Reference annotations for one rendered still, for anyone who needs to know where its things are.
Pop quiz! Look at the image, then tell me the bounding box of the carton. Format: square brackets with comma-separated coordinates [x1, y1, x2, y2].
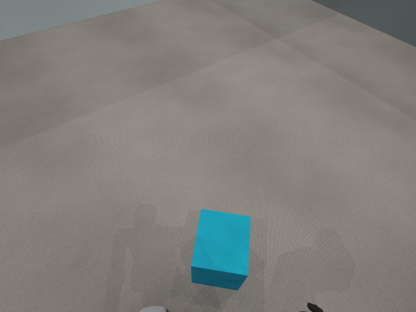
[191, 209, 251, 290]

